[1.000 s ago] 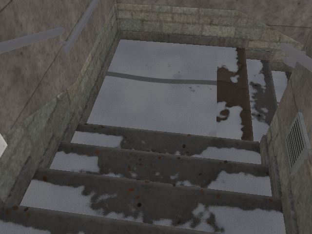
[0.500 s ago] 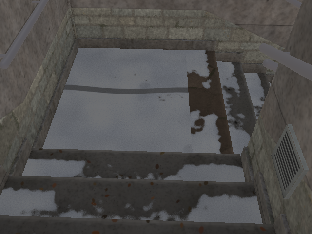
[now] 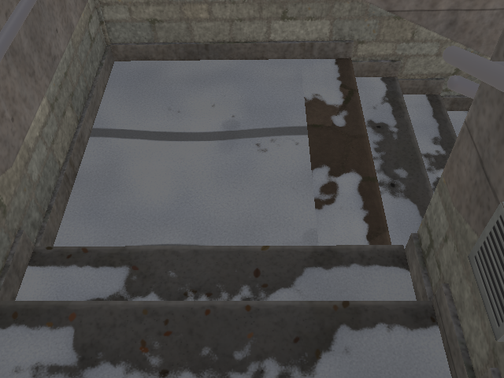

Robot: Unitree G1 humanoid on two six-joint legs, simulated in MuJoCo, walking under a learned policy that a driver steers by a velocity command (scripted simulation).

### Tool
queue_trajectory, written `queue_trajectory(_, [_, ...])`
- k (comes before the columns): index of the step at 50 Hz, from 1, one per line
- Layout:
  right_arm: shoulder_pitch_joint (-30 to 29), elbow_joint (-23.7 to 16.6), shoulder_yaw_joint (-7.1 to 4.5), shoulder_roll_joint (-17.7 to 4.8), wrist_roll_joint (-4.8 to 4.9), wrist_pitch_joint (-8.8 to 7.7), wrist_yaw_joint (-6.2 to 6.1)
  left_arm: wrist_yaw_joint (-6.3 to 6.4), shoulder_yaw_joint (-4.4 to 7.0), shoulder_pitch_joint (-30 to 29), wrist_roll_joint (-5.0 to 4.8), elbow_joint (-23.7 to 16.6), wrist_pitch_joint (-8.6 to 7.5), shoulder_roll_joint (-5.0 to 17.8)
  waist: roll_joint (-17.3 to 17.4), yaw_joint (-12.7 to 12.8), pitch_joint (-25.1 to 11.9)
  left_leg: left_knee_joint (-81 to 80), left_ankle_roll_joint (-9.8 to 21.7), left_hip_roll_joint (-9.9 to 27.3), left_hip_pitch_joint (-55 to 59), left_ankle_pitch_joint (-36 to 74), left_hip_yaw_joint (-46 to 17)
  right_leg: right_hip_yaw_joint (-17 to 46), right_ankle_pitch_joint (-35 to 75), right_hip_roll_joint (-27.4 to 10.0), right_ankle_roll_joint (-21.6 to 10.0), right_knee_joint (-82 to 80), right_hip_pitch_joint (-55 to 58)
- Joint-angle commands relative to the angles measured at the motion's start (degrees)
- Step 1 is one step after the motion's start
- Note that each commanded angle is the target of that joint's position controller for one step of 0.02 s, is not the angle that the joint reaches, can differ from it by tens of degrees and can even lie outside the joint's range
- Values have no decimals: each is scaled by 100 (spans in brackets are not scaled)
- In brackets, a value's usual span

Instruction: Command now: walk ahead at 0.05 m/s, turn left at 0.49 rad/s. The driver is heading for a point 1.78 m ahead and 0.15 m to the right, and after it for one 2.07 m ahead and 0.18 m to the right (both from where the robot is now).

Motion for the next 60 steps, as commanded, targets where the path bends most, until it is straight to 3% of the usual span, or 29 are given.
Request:
queue_trajectory(1, [278,-376,-79,-383,22,32,-11,109,266,361,-158,-416,-166,923,-147,376,-960,-472,1154,1572,406,2462,-2338,357,2072,-447,-977,-1048,1397])
queue_trajectory(2, [152,-679,-6,-166,29,0,-22,122,441,724,-73,-489,-237,1340,-1117,552,-1266,498,332,537,-1366,778,-1109,1664,3876,-1456,-2384,-1531,3163])
queue_trajectory(3, [-401,-936,-23,-244,7,-2,-95,32,518,1446,189,-384,-259,1337,-1203,1156,-1259,1937,-361,-281,-2995,-2197,-401,3102,4746,-2569,-3387,-2106,4200])
queue_trajectory(4, [-515,-872,-82,-367,28,93,-191,-36,524,1447,375,-201,-295,1225,-128,1076,-518,3071,-563,66,-3610,-2171,-688,2764,4742,-2745,-3013,-2166,3692])
queue_trajectory(5, [-88,-587,-95,-380,40,192,-282,-105,511,1076,295,-235,-259,1047,-3,703,-412,3568,-743,287,-3360,-1674,-831,2102,4642,-2500,-2635,-2244,3001])
queue_trajectory(7, [90,-432,-98,-476,-209,202,-300,-206,411,230,-31,-562,-275,623,-316,401,-452,3943,-996,375,-2705,-645,-628,1152,4491,-1991,-2215,-2489,2251])
queue_trajectory(11, [-171,-523,-97,-410,-136,132,-61,-252,541,203,140,-704,-200,887,-310,500,-465,3938,-995,253,-2214,730,4,-151,4161,-1251,-2024,-2551,1644])
queue_trajectory(13, [-318,-522,-120,-324,-177,147,63,-334,542,480,91,-516,-235,954,-503,501,-383,3058,-1067,561,-1882,1077,5,-192,3599,-1254,-1824,-2626,1742])
queue_trajectory(15, [-73,-129,-152,-173,-196,240,265,-567,340,357,-90,-231,-306,478,-455,175,-138,1569,-1144,1061,-994,1377,-12,-234,2805,-1030,-1206,-2439,1148])
queue_trajectory(17, [-249,-67,-185,-108,-81,283,445,-815,331,42,-242,-86,-405,687,-703,64,-20,1056,-1266,900,373,564,500,-76,1320,-857,-687,-2358,7])
queue_trajectory(21, [-619,-130,-271,-449,170,236,157,-1022,496,476,-368,155,-343,1203,-363,168,-261,-686,-1043,1113,1045,1143,429,1079,703,-1210,-678,-2203,1122])
queue_trajectory(22, [-861,-226,-266,-545,162,224,74,-944,429,817,-351,208,-315,896,-84,391,-407,-882,-786,1225,1308,942,379,1178,179,-1107,-810,-2242,1197])
queue_trajectory(24, [-1474,-315,-363,-670,77,238,-9,-704,565,678,-157,91,-307,1049,111,680,139,-891,-335,1023,595,-127,574,655,-742,-674,-985,-2419,1065])
queue_trajectory(28, [-1092,-451,-355,-330,153,248,-506,-246,723,857,-101,98,-423,1108,-463,519,197,-320,4,853,394,471,613,1645,1274,-1563,-2148,-2539,1312])
queue_trajectory(31, [-1010,-515,-351,-183,200,261,-582,-230,762,785,1,82,-409,1012,-602,519,237,-740,24,543,687,295,726,1703,1271,-1601,-2175,-2638,1379])
queue_trajectory(33, [-474,-509,-449,-343,118,301,-519,-326,710,-40,40,-169,-326,870,-460,133,68,-1266,219,571,2046,879,670,1250,845,-1066,-1771,-2352,431])
queue_trajectory(34, [32,-489,-529,-535,35,233,-539,-286,623,-148,114,-322,-297,539,158,-31,-218,-1554,839,1276,3063,1986,-91,664,138,-449,-1299,-1486,-370])
queue_trajectory(35, [830,-373,-663,-980,-257,147,-557,-206,501,-346,23,-590,-235,133,1238,-260,-245,-2171,2039,2782,4036,3220,-1763,-55,-1778,540,-685,2,-1724])
queue_trajectory(36, [964,-277,-559,-791,-509,35,-547,-89,495,-355,100,-533,-188,231,623,-269,272,-2614,2054,3298,3512,3145,-2074,591,-2087,282,-467,976,-2270])
queue_trajectory(37, [332,-397,-592,-818,-350,20,-479,-19,559,41,140,-323,-153,426,214,149,380,-2779,1791,3148,2840,3061,-1465,706,-1665,149,-302,1769,-2007])
queue_trajectory(39, [-775,-707,-574,-628,44,51,-348,-37,653,815,313,-68,-66,624,548,620,185,-2788,1406,2603,1654,2963,-236,387,-859,68,-103,2922,-1134])
queue_trajectory(40, [-1033,-852,-548,-534,26,87,-332,-104,611,953,354,-7,-99,506,475,724,177,-2686,1274,2371,1019,2947,134,188,-453,110,-40,3553,-824])
queue_trajectory(43, [-1028,-960,-567,-558,-163,70,-425,-362,548,848,47,-86,-46,516,242,517,87,-2682,1051,2134,1187,2101,711,104,549,29,161,3115,-1017])
queue_trajectory(47, [353,-610,-544,-543,-4,-152,-808,-512,354,-17,297,-301,174,256,515,-291,155,-2781,1017,2506,2716,969,328,-223,651,-560,432,1035,-2126])
queue_trajectory(51, [-312,-828,-573,-760,-156,-171,-734,-490,239,375,305,-203,211,315,491,55,13,-2882,1142,2721,1820,1124,534,-505,100,-602,-16,783,-953])
queue_trajectory(55, [-650,-897,-605,-855,-293,-193,-648,-507,386,309,232,-284,97,559,574,118,-75,-2613,835,2968,1943,1105,706,-623,-6,-426,-267,4,-181])
queue_trajectory(58, [-493,-477,-649,-1133,-116,-125,-702,-428,567,454,103,-399,-14,600,462,184,-47,-1675,407,2986,2209,978,883,-700,1008,-48,-488,-1747,420])
queue_trajectory(59, [-240,-315,-564,-922,-169,-101,-665,-413,777,895,70,-273,-93,891,202,380,-342,-655,55,2565,1693,561,1290,-664,2046,60,-733,-2683,1717])
queue_trajectory(60, [90,-422,-325,-178,-271,-97,-604,-235,968,1481,214,-244,-187,1408,-766,475,-1263,1402,-533,1587,-39,-1912,1829,731,4646,-1102,-1723,-2061,3862])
